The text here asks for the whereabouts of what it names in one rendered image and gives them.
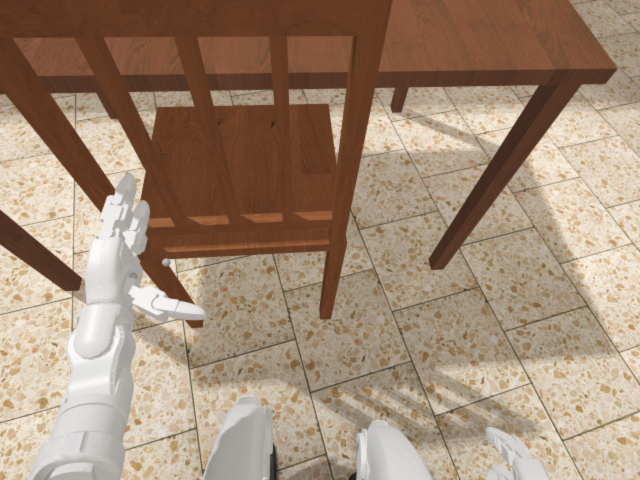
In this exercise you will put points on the robot left forearm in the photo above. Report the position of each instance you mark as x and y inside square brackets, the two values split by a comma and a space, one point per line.
[86, 440]

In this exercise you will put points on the left robot hand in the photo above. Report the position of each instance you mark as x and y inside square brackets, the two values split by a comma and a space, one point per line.
[113, 256]

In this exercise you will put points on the chair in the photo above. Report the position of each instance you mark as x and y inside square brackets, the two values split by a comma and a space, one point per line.
[220, 180]

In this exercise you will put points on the right robot thigh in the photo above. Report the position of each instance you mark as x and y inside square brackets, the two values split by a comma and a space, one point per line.
[384, 453]

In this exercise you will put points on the left robot thigh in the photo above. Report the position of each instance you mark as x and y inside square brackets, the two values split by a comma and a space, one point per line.
[245, 438]

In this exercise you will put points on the robot thigh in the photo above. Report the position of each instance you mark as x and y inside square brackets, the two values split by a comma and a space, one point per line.
[384, 453]
[245, 438]

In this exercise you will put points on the table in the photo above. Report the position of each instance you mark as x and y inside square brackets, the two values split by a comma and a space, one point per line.
[428, 43]

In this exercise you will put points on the right robot hand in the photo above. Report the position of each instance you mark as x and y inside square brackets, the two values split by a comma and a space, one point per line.
[515, 453]

